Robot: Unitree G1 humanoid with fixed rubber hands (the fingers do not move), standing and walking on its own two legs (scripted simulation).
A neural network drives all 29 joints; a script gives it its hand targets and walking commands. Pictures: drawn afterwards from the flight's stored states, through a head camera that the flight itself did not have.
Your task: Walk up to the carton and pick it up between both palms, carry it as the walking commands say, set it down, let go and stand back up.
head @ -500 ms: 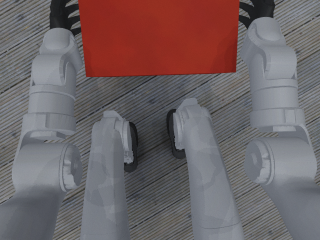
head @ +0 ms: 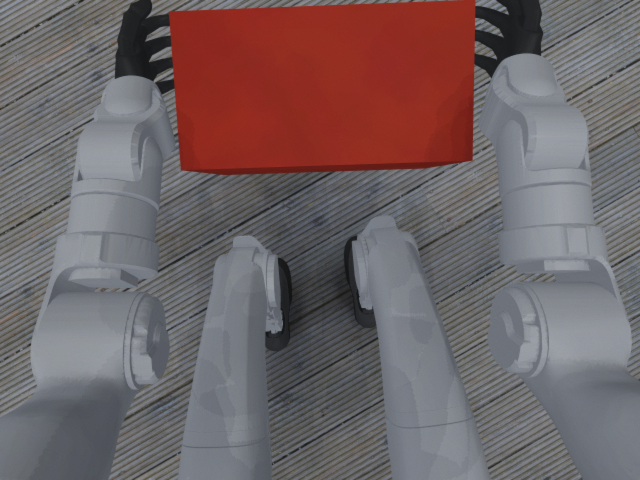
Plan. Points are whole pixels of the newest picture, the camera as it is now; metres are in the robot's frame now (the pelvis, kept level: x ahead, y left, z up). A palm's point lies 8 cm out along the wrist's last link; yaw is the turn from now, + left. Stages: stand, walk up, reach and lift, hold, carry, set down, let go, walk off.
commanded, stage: reach and lift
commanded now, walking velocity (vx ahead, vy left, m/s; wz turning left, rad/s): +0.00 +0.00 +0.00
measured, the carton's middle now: (323, 106) +0.50 -0.04 -0.14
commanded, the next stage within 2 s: none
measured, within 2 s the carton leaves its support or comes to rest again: neither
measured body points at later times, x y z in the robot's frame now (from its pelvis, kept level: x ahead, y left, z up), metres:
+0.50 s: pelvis +0.02 +0.00 +0.07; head +0.28 -0.03 +0.42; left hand +0.52 +0.15 +0.00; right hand +0.49 -0.23 +0.02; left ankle +0.17 +0.10 -0.52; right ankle +0.20 -0.11 -0.52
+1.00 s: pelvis +0.03 +0.01 +0.13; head +0.25 -0.01 +0.51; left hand +0.49 +0.15 +0.07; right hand +0.46 -0.22 +0.09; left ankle +0.17 +0.10 -0.52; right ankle +0.20 -0.11 -0.52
